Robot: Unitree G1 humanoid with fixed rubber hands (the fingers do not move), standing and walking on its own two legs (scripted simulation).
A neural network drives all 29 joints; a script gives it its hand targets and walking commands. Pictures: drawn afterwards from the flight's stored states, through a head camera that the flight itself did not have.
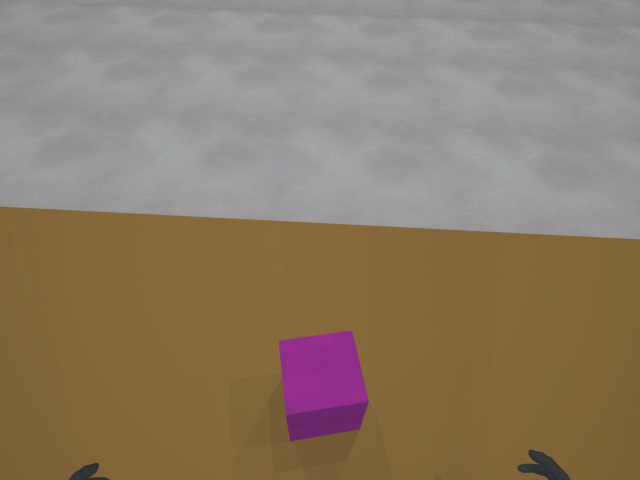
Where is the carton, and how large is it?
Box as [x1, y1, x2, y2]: [279, 330, 368, 440]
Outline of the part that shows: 351,330 279,341 285,410 290,440 359,429 368,400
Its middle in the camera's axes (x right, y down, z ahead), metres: +0.00 +0.43 +1.13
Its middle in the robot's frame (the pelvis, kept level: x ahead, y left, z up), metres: +0.47 -0.02 -0.66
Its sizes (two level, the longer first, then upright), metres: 0.210 0.200 0.250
